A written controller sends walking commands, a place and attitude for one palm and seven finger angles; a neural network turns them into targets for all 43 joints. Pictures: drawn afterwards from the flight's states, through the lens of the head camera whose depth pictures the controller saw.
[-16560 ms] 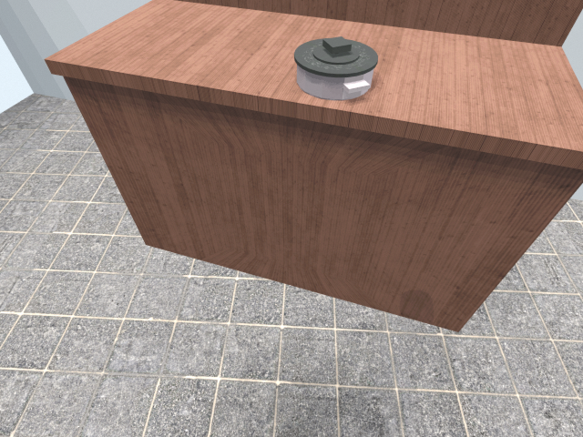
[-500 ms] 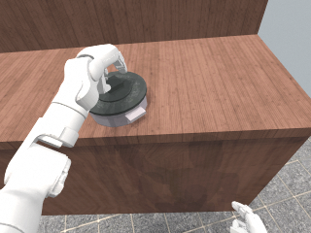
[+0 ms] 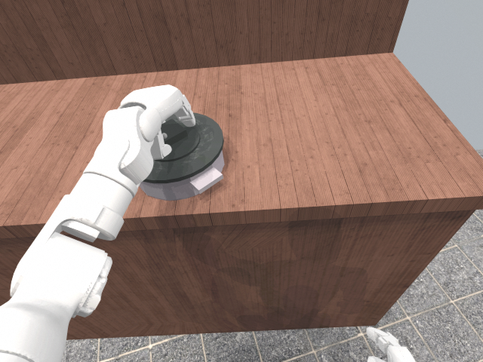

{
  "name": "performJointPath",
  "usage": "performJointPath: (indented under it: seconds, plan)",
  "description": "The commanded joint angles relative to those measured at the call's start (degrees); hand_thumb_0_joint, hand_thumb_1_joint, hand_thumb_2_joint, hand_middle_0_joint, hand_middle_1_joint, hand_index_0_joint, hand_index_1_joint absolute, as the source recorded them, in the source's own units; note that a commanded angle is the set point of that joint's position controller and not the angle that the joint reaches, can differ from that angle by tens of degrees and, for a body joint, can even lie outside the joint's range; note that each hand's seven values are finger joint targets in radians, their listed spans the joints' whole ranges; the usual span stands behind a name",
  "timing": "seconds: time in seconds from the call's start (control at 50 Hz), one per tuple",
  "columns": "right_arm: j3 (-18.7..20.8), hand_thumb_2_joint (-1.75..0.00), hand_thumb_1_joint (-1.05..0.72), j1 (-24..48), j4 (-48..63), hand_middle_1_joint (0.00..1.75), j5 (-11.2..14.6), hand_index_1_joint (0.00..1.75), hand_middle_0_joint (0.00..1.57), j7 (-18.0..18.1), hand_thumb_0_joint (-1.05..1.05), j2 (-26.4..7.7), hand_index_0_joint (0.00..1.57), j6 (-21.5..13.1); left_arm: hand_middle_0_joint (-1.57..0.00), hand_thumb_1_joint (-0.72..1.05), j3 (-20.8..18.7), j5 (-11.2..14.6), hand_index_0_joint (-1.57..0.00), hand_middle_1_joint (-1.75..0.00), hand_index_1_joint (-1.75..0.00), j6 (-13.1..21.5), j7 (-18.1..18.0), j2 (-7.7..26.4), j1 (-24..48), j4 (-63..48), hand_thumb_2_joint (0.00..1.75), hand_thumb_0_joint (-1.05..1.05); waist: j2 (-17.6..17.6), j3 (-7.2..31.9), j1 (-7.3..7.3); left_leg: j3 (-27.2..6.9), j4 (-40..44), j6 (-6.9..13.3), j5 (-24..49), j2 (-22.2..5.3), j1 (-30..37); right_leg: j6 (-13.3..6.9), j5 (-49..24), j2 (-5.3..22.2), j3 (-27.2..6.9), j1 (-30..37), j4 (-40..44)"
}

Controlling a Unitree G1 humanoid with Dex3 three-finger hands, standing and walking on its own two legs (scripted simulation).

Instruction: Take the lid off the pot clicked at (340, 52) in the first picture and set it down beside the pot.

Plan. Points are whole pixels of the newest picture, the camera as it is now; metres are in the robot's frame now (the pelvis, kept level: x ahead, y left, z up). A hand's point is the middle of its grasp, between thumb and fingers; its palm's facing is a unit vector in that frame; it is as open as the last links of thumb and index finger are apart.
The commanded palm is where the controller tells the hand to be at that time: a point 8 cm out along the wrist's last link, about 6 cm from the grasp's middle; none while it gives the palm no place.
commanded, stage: lower the open fingers around the knob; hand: left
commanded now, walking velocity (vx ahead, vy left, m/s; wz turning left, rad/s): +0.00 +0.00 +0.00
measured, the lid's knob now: (168, 133) +0.47 +0.13 +0.15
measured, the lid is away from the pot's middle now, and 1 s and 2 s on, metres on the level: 0.00 0.00 0.00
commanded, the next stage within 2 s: close the fingers and squeeze the knob in 0.04 s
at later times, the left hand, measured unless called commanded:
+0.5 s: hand (159, 138) +0.43 +0.14 +0.18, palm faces -0.27 -0.11 -0.96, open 9.5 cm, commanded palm +0.41 +0.15 +0.24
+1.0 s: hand (161, 137) +0.43 +0.14 +0.17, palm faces -0.27 -0.11 -0.96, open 8.5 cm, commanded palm +0.41 +0.15 +0.24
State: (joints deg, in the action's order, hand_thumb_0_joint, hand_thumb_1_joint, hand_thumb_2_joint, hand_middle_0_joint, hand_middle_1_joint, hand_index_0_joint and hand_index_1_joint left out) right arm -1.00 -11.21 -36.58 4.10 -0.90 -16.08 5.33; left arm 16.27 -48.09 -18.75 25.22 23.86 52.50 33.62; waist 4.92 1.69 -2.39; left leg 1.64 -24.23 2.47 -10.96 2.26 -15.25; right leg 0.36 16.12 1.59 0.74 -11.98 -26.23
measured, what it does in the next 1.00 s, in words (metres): stands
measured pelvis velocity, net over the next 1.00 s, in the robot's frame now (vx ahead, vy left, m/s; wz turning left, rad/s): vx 0.00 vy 0.00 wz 0.00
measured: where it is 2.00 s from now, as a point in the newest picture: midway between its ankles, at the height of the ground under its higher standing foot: outside the picture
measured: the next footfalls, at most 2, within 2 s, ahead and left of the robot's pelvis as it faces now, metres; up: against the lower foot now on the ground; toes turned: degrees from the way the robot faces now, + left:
none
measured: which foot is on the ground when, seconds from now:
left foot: down 0.00-1.00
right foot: down 0.00-1.00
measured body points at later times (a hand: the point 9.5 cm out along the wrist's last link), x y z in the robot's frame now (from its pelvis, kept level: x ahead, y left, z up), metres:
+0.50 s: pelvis +0.00 -0.01 +0.00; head +0.01 -0.04 +0.45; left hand +0.44 +0.14 +0.23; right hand +0.16 -0.25 -0.12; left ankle +0.02 +0.10 -0.74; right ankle -0.03 -0.12 -0.74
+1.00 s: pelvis +0.00 +0.00 +0.00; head +0.01 -0.04 +0.45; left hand +0.44 +0.14 +0.23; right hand +0.15 -0.25 -0.12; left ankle +0.02 +0.10 -0.74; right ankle -0.03 -0.12 -0.74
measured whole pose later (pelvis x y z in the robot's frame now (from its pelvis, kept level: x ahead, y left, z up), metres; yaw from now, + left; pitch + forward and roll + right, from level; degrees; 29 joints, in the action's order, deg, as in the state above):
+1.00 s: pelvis +0.00 +0.00 +0.00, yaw +0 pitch +2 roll +0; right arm -1.3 -10.2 -36.3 4.1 -0.5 -16.0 5.6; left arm 16.1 -47.6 -19.3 26.5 24.7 51.6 32.1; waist 4.9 1.4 -2.2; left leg 1.3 -24.4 2.3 -11.1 2.1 -15.0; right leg 0.2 16.1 1.3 1.0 -11.5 -26.0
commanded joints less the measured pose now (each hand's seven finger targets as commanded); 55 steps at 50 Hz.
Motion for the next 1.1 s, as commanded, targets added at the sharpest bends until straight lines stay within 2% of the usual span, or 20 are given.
performJointPath:
  seconds: [0.0, 0.06, 0.1, 0.12, 0.14, 0.18, 0.32, 0.34, 0.44, 0.5, 0.54, 0.64, 0.7, 0.74, 0.78, 0.84, 0.88, 1.02, 1.04, 1.08]
  plan:
    - [2.07, -0.9, -0.9, 6.11, 8.63, 0.3, 0.08, 0.3, 0.2, 0.35, 0.0, -5.92, 0.2, -2.58, -0.87, -0.39, -6.51, -1.39, -0.87, -0.08, -0.08, 0.01, -2.19, 13.2, 29.51, -9.82, 1.68, 0.0, -7.43, 19.69, 0.51, -2.15, 0.41, 1.89, 13.07, 1.04, 12.64, -2.49, -20.15, -3.18, 1.28, 1.63, 1.91]
    - [2.17, -0.9, -0.9, 6.16, 8.64, 0.3, 0.04, 0.3, 0.2, 0.29, 0.0, -5.88, 0.2, -2.28, -0.87, -0.39, -5.87, -1.17, -0.87, -0.08, -0.08, -0.08, -1.86, 12.38, 29.06, -10.28, 1.68, 0.0, -7.78, 19.12, 0.16, -2.0, 0.21, 1.94, 13.34, 1.05, 12.66, -2.41, -20.66, -3.17, 1.36, 1.39, 2.17]
    - [1.92, -0.9, -0.9, 6.37, 8.58, 0.3, 0.05, 0.3, 0.2, 0.49, 0.0, -5.99, 0.2, -2.58, -0.87, -0.39, -8.3, -1.47, -0.87, -0.08, -0.08, -0.08, -1.96, 15.58, 28.66, -9.58, 1.68, 0.0, -6.88, 20.06, 0.74, -2.06, 0.08, 1.86, 13.55, 1.23, 12.44, -2.48, -21.1, -3.12, 1.09, 2.4, 1.69]
    - [2.16, -0.9, -0.9, 6.25, 8.82, 0.3, 0.08, 0.3, 0.2, 0.39, 0.0, -6.34, 0.2, -2.38, -0.87, -0.39, -6.94, -0.58, -0.87, -0.08, -0.08, 0.17, -1.87, 13.75, 27.95, -10.94, 1.68, 0.0, -5.59, 19.95, 0.26, -2.04, -0.14, 1.93, 14.36, 1.15, 12.88, -2.6, -21.88, -2.91, 1.13, 2.31, 2.0]
    - [1.9, -0.9, -0.9, 6.38, 8.75, 0.3, 0.14, 0.3, 0.2, 0.34, 0.0, -5.69, 0.2, -2.43, -0.81, -0.23, -6.57, -1.23, -0.81, -0.08, -0.08, 0.09, -1.79, 13.33, 27.77, -9.94, 1.25, 0.0, -6.84, 19.92, 0.45, -2.07, -0.02, 1.79, 14.47, 1.21, 12.56, -2.47, -21.58, -3.08, 1.25, 2.27, 1.67]
    - [1.91, -0.9, -0.9, 7.11, 9.09, 0.3, 0.28, 0.3, 0.2, 0.22, 0.0, -5.69, 0.2, -2.43, -0.82, -0.21, -5.78, -1.26, -0.82, -0.08, -0.08, -0.11, -1.56, 12.78, 29.38, -11.77, 1.25, 0.0, -6.57, 19.77, 0.37, -2.18, -0.09, 1.81, 14.61, 1.23, 12.89, -2.47, -21.88, -3.04, 1.11, 1.86, 1.62]
    - [2.22, -0.9, -0.9, 7.09, 8.97, 0.3, 0.2, 0.3, 0.2, 0.42, 0.0, -6.07, 0.2, -2.06, -0.7, -0.13, -5.3, -0.17, -0.7, -0.48, -0.48, -0.19, -1.17, 11.92, 29.04, -12.77, 1.22, 0.0, -5.96, 19.24, -0.1, -2.17, -0.28, 2.04, 13.0, 1.37, 13.25, -2.61, -20.55, -2.88, 1.28, 1.08, 2.28]
    - [1.88, -0.9, -0.9, 7.1, 8.73, 0.3, 0.11, 0.3, 0.2, 0.54, 0.0, -5.71, 0.2, -2.26, -0.69, -0.12, -7.17, -1.21, -0.69, -0.51, -0.51, -0.15, -1.26, 14.32, 28.46, -11.53, 1.22, 0.0, -7.22, 20.46, 0.53, -2.18, -0.26, 1.91, 13.62, 1.4, 13.06, -2.48, -21.16, -3.11, 1.07, 2.32, 1.73]
    - [1.68, -0.9, -0.9, 7.13, 8.75, 0.3, 0.11, 0.3, 0.2, 0.67, 0.0, -5.77, 0.2, -2.25, -0.67, -0.06, -8.06, -1.35, -0.67, -0.63, -0.63, 0.07, -1.15, 15.6, 27.98, -10.18, 1.19, 0.0, -7.81, 19.98, 0.72, -1.75, -0.03, 1.82, 13.05, 1.45, 11.72, -2.27, -21.97, -2.88, 0.91, 3.39, 1.7]
    - [1.78, -0.9, -0.9, 7.4, 8.82, 0.3, 0.25, 0.3, 0.2, 0.65, 0.0, -5.67, 0.2, -2.31, -0.67, -0.02, -5.43, -1.28, -0.67, -0.69, -0.69, -0.14, -0.82, 12.77, 29.52, -10.46, 1.17, 0.0, -6.78, 19.25, 0.24, -2.07, -0.17, 1.89, 13.21, 1.45, 12.5, -2.43, -21.46, -3.11, 1.05, 1.65, 1.76]
    - [1.82, -0.9, -0.9, 6.98, 9.01, 0.3, 0.08, 0.3, 0.2, 0.38, 0.0, -5.64, 0.2, -2.32, -0.67, 0.01, -6.52, -1.23, -0.67, -0.72, -0.72, 0.06, -1.0, 13.55, 27.74, -11.15, 1.16, 0.0, -5.71, 20.92, 0.6, -2.24, -0.47, 1.85, 14.9, 1.45, 13.16, -2.56, -22.07, -3.12, 1.12, 2.57, 1.49]
    - [1.91, -0.9, -0.9, 6.91, 8.92, 0.3, 0.08, 0.3, 0.2, 0.46, 0.0, -5.79, 0.2, -2.43, -0.68, 0.07, -7.82, -1.24, -0.68, -0.8, -0.8, 0.18, -1.09, 15.02, 27.67, -11.67, 1.12, 0.0, -6.13, 20.94, 0.71, -2.11, -0.41, 1.88, 15.46, 1.34, 13.03, -2.5, -23.01, -3.16, 0.96, 3.2, 1.43]
    - [2.05, -0.9, -0.9, 7.17, 9.1, 0.3, 0.15, 0.3, 0.2, 0.3, 0.0, -5.61, 0.2, -2.43, -0.69, 0.11, -5.78, -0.85, -0.69, -0.83, -0.83, -0.18, -0.97, 12.41, 28.06, -12.34, 1.09, 0.0, -6.26, 20.01, 0.44, -2.44, -0.39, 1.94, 15.36, 1.29, 13.64, -2.5, -22.25, -3.33, 1.16, 1.8, 1.79]
    - [2.0, -0.9, -0.9, 6.81, 8.89, 0.3, 0.06, 0.3, 0.2, 0.28, 0.0, -5.92, 0.2, -2.39, -0.7, 0.14, -8.78, -1.08, -0.7, -0.86, -0.86, 0.03, -1.33, 15.88, 26.43, -11.56, 1.07, 0.0, -7.1, 20.99, 0.94, -2.37, -0.19, 1.82, 15.35, 1.19, 12.97, -2.47, -22.53, -3.28, 1.14, 3.34, 1.48]
    - [1.91, -0.9, -0.9, 7.39, 9.12, 0.3, 0.18, 0.3, 0.2, 0.42, 0.0, -5.65, 0.2, -2.43, -0.71, 0.17, -5.82, -1.08, -0.71, -0.88, -0.88, -0.05, -1.13, 12.93, 29.41, -13.17, 1.04, 0.0, -7.18, 19.86, 0.44, -2.17, 0.21, 1.88, 13.45, 1.36, 12.72, -2.35, -21.65, -3.12, 1.18, 2.44, 1.89]
    - [1.87, -0.9, -0.9, 6.63, 8.64, 0.3, 0.06, 0.3, 0.2, 0.48, 0.0, -5.99, 0.2, -2.47, -0.72, 0.21, -8.68, -1.12, -0.72, -0.9, -0.9, -0.02, -1.4, 15.83, 26.47, -10.73, 1.0, 0.0, -7.28, 20.27, 0.88, -2.27, 0.0, 1.78, 15.11, 1.24, 12.44, -2.45, -22.54, -3.26, 1.11, 3.44, 1.57]
    - [1.86, -0.9, -0.9, 7.26, 8.83, 0.3, 0.27, 0.3, 0.2, 0.46, 0.0, -5.7, 0.2, -2.37, -0.74, 0.24, -5.91, -0.97, -0.74, -0.92, -0.92, -0.23, -1.19, 12.95, 28.67, -11.75, 0.98, 0.0, -6.55, 18.95, 0.35, -2.21, 0.23, 1.8, 13.57, 1.25, 12.64, -2.43, -21.17, -3.2, 1.25, 1.73, 2.01]
    - [2.29, -0.9, -0.9, 6.28, 8.64, 0.3, -0.03, 0.3, 0.2, 0.64, 0.0, -6.35, 0.2, -2.35, -0.71, 0.22, -6.58, -0.5, -0.72, -0.86, -0.86, -0.11, -1.37, 13.27, 28.41, -12.1, 1.08, 0.0, -5.4, 20.94, 0.21, -2.46, -0.25, 2.02, 15.19, 1.16, 13.98, -2.7, -21.96, -3.11, 1.26, 2.29, 2.03]
    - [1.84, -0.9, -0.9, 6.3, 8.47, 0.3, -0.11, 0.3, 0.2, 0.75, 0.0, -5.93, 0.2, -2.49, -0.72, 0.23, -8.17, -1.59, -0.73, -0.86, -0.86, -0.17, -1.5, 15.12, 26.81, -9.14, 1.08, 0.0, -7.04, 20.74, 0.8, -2.3, -0.09, 1.81, 14.93, 1.14, 12.95, -2.55, -21.59, -3.33, 1.18, 2.83, 1.68]
    - [1.76, -0.9, -0.9, 6.68, 8.53, 0.3, 0.07, 0.3, 0.2, 0.83, 0.0, -5.86, 0.2, -2.38, -0.72, 0.24, -6.34, -1.59, -0.74, -0.86, -0.87, -0.22, -1.3, 13.7, 30.3, -10.52, 1.09, 0.0, -7.71, 19.83, 0.33, -2.17, 0.27, 1.83, 13.73, 1.28, 12.33, -2.43, -21.71, -3.2, 1.18, 2.56, 1.88]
